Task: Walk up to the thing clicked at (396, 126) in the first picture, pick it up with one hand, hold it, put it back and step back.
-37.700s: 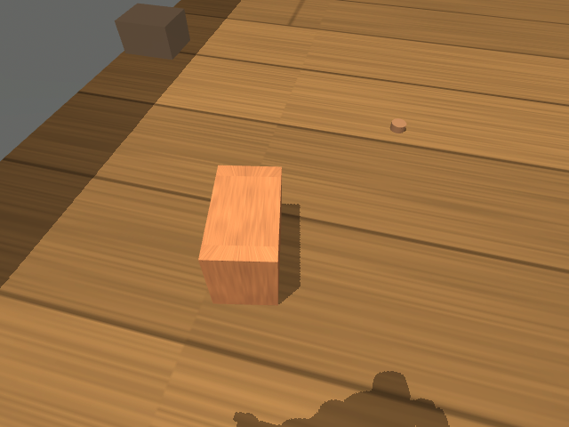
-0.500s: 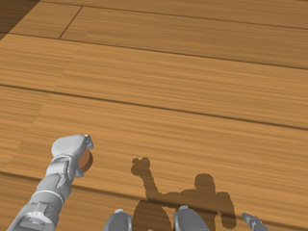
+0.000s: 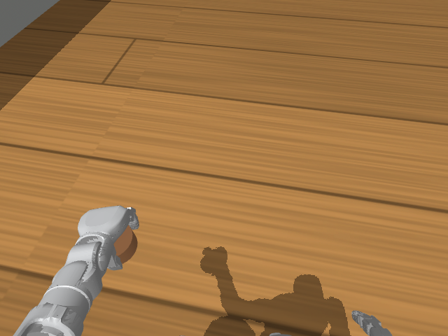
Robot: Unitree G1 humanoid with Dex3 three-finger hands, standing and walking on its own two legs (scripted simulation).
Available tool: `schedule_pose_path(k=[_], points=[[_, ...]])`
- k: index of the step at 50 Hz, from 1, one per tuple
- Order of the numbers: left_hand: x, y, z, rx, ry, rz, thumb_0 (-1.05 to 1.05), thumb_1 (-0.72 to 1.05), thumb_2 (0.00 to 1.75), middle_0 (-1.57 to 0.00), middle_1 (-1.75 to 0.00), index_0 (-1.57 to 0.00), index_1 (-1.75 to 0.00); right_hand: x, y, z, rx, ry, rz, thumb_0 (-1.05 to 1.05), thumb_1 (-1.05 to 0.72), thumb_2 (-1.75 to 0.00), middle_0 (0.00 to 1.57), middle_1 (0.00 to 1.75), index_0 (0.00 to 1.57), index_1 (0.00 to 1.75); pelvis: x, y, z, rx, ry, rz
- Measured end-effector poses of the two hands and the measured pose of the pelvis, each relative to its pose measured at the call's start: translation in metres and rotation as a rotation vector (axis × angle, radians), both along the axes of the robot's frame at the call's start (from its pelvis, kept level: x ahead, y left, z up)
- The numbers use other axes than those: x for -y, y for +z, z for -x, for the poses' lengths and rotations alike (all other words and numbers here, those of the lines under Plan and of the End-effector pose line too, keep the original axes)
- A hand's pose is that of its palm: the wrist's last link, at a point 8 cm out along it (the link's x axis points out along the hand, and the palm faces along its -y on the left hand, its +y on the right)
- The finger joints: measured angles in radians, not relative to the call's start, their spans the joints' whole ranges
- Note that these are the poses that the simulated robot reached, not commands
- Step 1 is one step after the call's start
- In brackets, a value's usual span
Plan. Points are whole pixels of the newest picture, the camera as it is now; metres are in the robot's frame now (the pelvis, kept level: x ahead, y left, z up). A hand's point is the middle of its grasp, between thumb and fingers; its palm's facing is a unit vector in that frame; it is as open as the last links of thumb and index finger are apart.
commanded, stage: hold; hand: left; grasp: from above
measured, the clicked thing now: (115, 243) +0.33 +0.23 -0.10
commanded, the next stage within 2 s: crouch in 1.70 s
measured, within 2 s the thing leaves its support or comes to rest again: neither
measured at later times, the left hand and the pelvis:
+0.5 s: hand (109, 246) +0.30 +0.22 -0.03, palm faces -0.44 -0.06 -0.90, open 9.8 cm; pelvis -0.01 +0.00 +0.01, yaw +0 degrees
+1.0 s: hand (107, 248) +0.28 +0.21 -0.02, palm faces -0.43 -0.06 -0.90, open 9.7 cm; pelvis -0.01 -0.01 +0.02, yaw -1 degrees
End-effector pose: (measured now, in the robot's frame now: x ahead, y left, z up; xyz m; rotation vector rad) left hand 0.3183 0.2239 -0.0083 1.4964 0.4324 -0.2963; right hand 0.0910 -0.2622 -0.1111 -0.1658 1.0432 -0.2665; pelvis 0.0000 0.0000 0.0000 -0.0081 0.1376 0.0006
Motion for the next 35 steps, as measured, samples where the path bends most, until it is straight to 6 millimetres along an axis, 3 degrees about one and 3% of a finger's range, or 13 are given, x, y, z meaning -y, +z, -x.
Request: schedule_pose_path(k=[24,35], points=[[0.005,0.03,0.016,0.01,-0.017,0.002,0.01,0.02,0.5,-0.6,-0.56,-0.72,-0.56,0.001,0.015,-0.013,0.059,0.023,-0.024,0.01,-0.9,-0.9,0.2,0.3,0.2,0.3,0.004,0.011,0.006,0.067,-0.009,-0.009],[0.011,0.035,0.029,-0.006,-0.029,0.017,0.01,0.03,0.48,-0.59,-0.56,-0.72,-0.56,0.002,0.019,-0.015,0.089,0.032,-0.027,0.01,-0.9,-0.9,0.2,0.3,0.2,0.3,0.007,0.014,0.013,0.088,-0.011,-0.013]])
